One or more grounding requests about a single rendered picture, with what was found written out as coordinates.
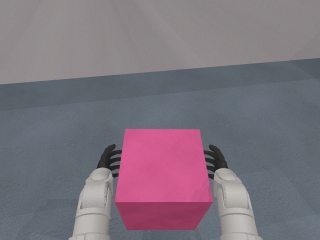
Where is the carton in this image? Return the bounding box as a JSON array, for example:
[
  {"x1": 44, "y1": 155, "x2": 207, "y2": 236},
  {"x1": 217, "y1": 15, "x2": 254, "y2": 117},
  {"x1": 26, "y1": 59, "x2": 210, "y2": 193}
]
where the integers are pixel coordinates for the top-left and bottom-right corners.
[{"x1": 115, "y1": 129, "x2": 213, "y2": 230}]

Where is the left robot forearm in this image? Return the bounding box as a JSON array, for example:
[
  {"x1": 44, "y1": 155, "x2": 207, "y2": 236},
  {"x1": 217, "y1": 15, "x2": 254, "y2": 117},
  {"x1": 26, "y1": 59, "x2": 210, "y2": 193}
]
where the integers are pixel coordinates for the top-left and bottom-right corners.
[{"x1": 68, "y1": 167, "x2": 114, "y2": 240}]

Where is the left robot hand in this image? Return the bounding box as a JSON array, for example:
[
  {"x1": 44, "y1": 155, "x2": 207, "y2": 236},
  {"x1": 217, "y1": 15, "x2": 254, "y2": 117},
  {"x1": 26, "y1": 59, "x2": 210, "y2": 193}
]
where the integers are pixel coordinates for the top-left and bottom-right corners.
[{"x1": 96, "y1": 144, "x2": 122, "y2": 178}]

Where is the right robot forearm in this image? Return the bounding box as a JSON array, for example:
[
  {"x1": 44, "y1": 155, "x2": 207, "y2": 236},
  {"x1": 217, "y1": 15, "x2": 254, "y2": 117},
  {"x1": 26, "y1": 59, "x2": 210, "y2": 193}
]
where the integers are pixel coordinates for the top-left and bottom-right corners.
[{"x1": 213, "y1": 168, "x2": 263, "y2": 240}]

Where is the right robot hand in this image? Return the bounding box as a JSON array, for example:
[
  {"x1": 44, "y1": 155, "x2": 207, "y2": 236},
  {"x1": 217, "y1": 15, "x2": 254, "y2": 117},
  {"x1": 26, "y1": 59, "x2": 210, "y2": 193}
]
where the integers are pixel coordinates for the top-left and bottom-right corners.
[{"x1": 203, "y1": 144, "x2": 229, "y2": 179}]

